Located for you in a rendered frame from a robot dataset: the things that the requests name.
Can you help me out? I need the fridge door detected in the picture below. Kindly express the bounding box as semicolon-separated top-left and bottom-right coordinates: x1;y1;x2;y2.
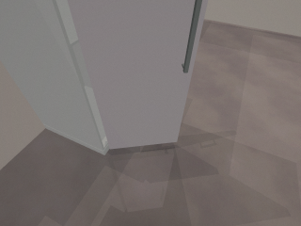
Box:
67;0;209;150

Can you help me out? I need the handle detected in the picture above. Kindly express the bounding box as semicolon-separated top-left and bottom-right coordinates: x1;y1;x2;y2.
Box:
182;0;202;73

